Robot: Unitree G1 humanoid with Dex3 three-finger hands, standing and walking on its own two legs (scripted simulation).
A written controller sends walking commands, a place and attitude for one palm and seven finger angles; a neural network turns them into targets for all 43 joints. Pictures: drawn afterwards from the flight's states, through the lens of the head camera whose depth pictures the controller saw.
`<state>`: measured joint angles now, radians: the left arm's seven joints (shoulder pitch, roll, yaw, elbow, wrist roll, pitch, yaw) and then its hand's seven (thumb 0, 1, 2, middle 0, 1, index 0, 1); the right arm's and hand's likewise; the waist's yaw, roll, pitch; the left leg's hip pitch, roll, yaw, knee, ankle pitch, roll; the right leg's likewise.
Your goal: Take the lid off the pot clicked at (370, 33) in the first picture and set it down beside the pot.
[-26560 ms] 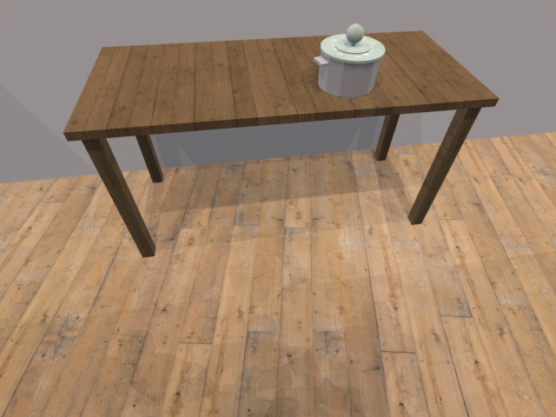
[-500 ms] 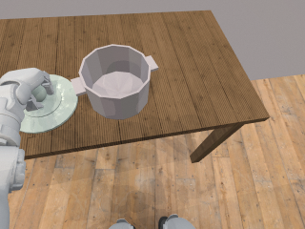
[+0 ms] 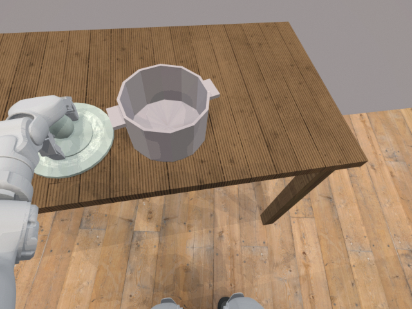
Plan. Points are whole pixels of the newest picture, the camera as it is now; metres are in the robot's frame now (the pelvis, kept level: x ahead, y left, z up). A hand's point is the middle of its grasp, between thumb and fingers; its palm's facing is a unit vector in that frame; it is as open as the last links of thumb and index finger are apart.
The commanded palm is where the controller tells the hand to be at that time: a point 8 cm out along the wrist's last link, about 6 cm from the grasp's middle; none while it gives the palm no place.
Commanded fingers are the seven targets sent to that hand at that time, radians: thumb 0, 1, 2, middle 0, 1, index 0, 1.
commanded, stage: open the fingers wide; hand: left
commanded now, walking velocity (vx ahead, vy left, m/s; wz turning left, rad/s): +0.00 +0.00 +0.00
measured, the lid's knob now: (59, 126) +0.50 +0.29 +0.00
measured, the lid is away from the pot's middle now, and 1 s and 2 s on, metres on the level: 0.23 0.23 0.23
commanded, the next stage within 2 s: raise the empty hand in 0.06 s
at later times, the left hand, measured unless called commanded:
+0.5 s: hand (45, 124) +0.47 +0.29 +0.04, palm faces -0.43 -0.11 -0.90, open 11.0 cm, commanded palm +0.49 +0.28 +0.10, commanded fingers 0.00 0.01 0.59 -0.33 -0.90 -0.33 -0.90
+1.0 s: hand (28, 103) +0.48 +0.29 +0.10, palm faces -0.38 -0.10 -0.92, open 11.0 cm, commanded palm +0.48 +0.29 +0.16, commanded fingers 0.00 0.01 0.59 -0.33 -0.90 -0.33 -0.90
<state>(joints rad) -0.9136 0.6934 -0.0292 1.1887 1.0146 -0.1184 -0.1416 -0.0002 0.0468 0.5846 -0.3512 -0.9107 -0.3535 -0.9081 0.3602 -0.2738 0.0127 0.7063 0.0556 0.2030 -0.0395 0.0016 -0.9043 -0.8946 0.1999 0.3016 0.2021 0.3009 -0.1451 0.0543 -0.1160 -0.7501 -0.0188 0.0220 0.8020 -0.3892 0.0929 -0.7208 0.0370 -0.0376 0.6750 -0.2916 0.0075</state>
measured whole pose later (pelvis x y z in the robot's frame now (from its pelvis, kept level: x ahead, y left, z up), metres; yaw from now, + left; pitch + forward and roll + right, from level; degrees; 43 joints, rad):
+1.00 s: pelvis +0.02 +0.00 +0.02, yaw +1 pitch +15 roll -3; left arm -0.95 0.71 -0.05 1.10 0.98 -0.08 -0.25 0.00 0.02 0.60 -0.35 -0.89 -0.35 -0.89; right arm 0.35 -0.29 0.00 0.70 0.07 0.17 -0.05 0.00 -0.90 -0.89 0.20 0.30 0.20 0.30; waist -0.12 0.06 -0.10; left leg -0.55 -0.04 0.02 0.63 -0.34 0.09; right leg -0.52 0.02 -0.03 0.51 -0.25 0.01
